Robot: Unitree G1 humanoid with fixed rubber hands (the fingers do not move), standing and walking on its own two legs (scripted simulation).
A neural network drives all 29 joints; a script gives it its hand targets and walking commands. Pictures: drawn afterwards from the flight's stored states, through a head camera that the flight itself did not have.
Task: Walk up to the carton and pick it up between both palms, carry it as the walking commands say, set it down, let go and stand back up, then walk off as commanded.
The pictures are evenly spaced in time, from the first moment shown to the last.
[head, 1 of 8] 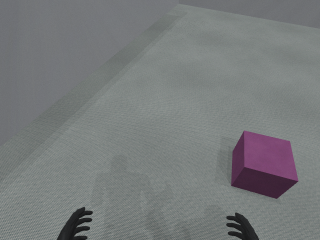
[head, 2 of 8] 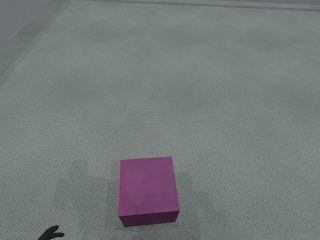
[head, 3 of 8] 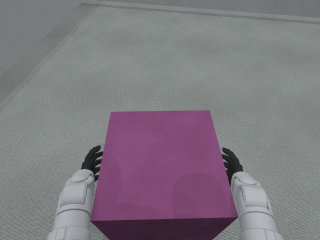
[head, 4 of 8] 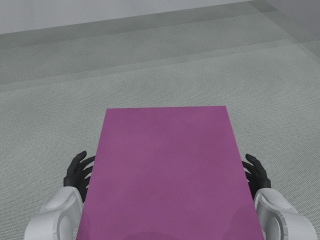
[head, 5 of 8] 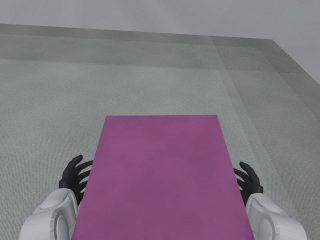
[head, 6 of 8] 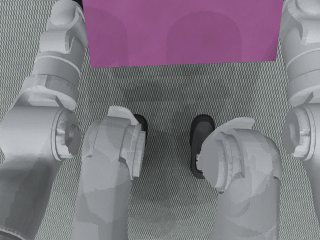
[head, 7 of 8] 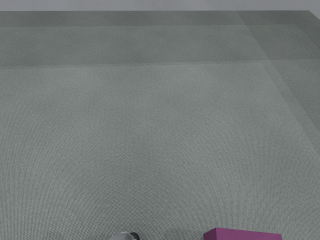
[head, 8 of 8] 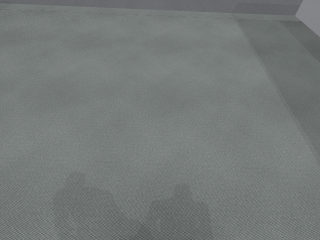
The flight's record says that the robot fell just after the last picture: no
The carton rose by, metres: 0.65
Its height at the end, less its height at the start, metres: +0.00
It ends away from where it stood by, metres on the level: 1.11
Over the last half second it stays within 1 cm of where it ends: yes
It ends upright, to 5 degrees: yes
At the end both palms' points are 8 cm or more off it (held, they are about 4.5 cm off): yes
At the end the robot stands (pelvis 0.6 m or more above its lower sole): yes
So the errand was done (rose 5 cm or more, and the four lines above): yes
